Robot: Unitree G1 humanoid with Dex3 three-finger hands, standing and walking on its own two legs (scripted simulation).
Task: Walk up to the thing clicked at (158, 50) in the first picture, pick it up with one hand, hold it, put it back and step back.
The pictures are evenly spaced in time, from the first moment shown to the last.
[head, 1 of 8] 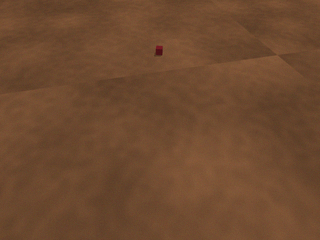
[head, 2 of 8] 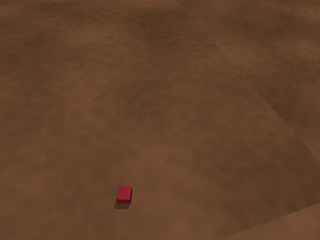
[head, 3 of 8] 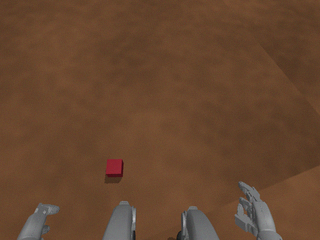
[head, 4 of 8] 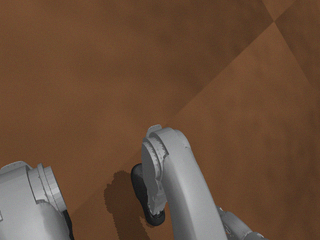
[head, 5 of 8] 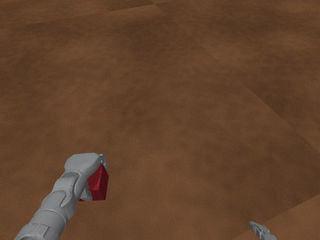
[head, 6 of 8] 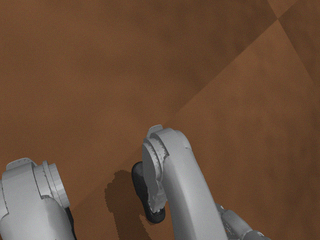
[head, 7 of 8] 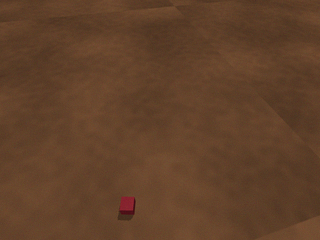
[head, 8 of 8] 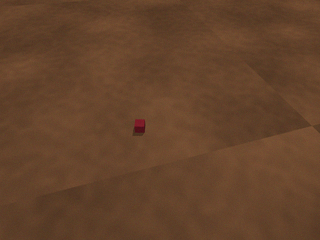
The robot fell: no
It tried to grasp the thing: yes
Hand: left
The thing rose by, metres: 0.66
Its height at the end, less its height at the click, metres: +0.00
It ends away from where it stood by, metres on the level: 0.01
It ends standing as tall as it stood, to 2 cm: yes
